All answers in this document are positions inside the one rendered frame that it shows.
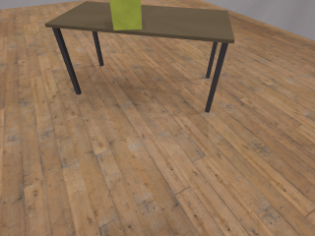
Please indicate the carton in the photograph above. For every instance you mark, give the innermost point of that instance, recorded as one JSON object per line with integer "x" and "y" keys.
{"x": 126, "y": 14}

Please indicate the table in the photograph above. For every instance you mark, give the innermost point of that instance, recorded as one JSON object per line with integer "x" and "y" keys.
{"x": 157, "y": 21}

